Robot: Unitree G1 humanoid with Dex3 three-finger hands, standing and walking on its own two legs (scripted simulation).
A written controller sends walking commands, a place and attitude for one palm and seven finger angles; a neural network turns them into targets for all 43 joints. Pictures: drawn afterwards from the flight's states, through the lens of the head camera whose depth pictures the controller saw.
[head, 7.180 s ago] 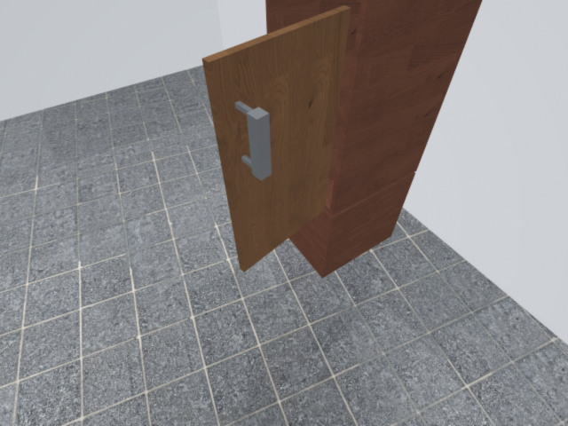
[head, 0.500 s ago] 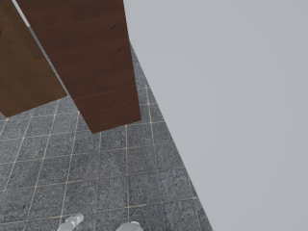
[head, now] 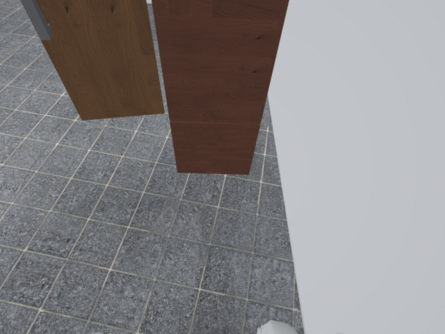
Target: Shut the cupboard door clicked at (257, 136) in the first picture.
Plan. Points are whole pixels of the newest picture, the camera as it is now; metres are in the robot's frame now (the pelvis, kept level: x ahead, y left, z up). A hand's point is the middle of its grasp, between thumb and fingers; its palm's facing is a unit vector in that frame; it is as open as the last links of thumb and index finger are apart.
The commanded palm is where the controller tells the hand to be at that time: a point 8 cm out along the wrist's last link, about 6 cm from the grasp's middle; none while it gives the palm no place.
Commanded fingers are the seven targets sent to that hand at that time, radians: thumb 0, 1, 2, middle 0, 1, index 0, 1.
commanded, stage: turn to face it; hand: left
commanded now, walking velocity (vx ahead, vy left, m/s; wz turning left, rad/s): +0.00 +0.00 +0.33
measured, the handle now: (36, 9) +0.85 +0.57 +0.10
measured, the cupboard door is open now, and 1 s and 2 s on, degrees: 100 100 100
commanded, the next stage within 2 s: take the last steps up to it in 0.26 s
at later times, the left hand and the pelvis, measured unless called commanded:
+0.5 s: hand out of the picture +0.01 +0.17 -0.17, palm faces +0.24 -0.95 -0.21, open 7.3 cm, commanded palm none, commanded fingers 0.00 0.90 0.90 -0.20 -0.30 -0.20 -0.30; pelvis +0.01 -0.02 +0.00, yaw +11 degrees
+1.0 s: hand (121, 299) +0.19 +0.22 -0.16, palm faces +0.24 -0.95 -0.20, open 7.3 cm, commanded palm none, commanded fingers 0.00 0.90 0.90 -0.20 -0.30 -0.20 -0.30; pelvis +0.13 +0.02 -0.01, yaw +15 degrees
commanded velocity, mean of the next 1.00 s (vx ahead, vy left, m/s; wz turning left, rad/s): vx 0.20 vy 0.09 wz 0.19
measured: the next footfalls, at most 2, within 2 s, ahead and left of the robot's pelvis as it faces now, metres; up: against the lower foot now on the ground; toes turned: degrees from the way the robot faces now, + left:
right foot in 0.18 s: +0.04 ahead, -0.15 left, +0.00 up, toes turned +0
left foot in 0.56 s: +0.02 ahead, +0.10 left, +0.00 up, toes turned +17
